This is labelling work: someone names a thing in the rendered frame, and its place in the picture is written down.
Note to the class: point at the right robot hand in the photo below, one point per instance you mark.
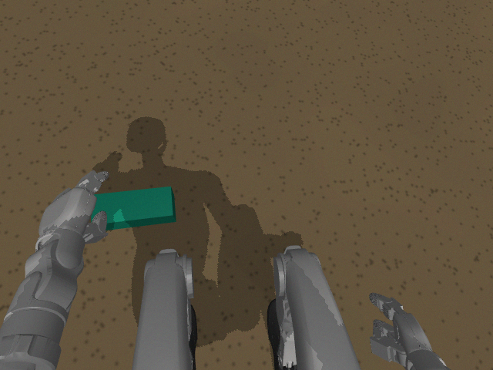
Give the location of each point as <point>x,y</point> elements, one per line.
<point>395,343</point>

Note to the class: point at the carton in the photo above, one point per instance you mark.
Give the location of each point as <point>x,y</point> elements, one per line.
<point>136,208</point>

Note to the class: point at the right robot arm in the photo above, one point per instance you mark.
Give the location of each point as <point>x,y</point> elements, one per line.
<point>424,360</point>

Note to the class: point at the left robot hand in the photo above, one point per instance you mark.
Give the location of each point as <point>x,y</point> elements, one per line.
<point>72,209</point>

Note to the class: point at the right robot foot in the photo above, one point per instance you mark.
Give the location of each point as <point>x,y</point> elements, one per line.
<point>274,336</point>

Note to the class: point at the left robot arm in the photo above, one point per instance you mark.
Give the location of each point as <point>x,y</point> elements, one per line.
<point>33,325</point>

